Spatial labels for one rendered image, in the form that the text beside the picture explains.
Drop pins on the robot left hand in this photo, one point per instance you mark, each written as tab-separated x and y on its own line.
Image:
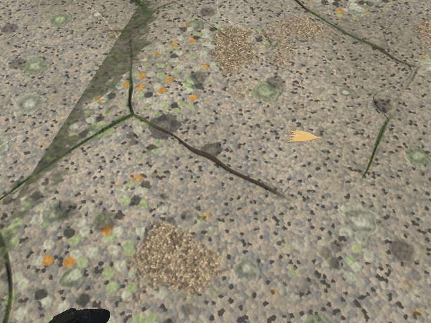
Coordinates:
82	316

